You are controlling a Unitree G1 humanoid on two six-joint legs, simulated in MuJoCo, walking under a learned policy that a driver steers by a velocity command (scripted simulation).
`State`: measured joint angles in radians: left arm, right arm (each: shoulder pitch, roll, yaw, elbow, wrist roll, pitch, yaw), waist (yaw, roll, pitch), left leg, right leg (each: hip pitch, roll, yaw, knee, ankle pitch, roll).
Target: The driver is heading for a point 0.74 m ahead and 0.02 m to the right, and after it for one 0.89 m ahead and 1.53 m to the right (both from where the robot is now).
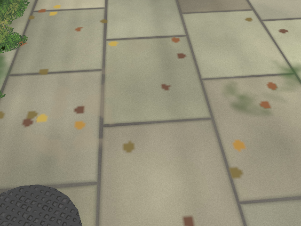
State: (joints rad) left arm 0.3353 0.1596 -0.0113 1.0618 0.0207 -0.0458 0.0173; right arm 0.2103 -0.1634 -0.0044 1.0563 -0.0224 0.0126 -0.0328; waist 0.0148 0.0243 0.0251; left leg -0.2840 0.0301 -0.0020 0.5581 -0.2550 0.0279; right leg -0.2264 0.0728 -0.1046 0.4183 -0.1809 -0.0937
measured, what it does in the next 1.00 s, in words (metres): walks ahead: left foot, then left foot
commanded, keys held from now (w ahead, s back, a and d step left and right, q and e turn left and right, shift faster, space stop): no key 0.02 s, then w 0.30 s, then no key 0.44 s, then w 0.10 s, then no key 0.14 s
